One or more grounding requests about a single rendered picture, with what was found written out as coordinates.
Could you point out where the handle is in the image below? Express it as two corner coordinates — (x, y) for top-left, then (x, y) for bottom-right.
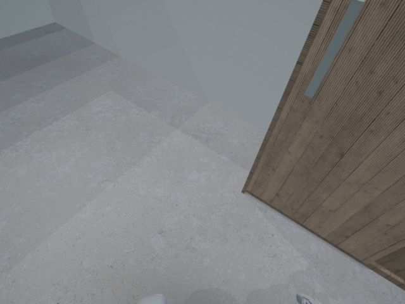
(304, 0), (366, 98)

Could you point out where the wardrobe door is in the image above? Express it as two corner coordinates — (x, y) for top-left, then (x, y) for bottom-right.
(374, 246), (405, 280)
(247, 0), (405, 264)

